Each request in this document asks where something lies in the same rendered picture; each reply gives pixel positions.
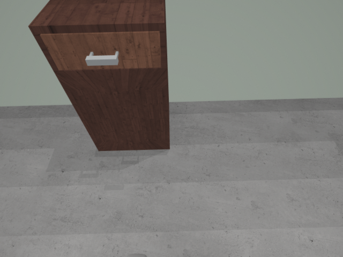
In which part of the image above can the cabinet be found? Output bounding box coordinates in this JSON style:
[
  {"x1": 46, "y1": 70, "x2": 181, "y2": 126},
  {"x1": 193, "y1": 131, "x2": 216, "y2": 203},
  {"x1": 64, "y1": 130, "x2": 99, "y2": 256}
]
[{"x1": 28, "y1": 0, "x2": 170, "y2": 151}]

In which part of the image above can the drawer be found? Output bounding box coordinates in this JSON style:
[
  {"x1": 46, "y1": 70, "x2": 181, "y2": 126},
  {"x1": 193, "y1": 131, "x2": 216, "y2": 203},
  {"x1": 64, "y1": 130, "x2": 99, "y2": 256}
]
[{"x1": 40, "y1": 31, "x2": 161, "y2": 70}]

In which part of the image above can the handle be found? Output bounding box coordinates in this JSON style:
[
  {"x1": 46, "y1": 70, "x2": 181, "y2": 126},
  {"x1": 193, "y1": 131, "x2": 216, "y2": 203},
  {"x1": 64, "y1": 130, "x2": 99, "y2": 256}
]
[{"x1": 85, "y1": 51, "x2": 119, "y2": 66}]

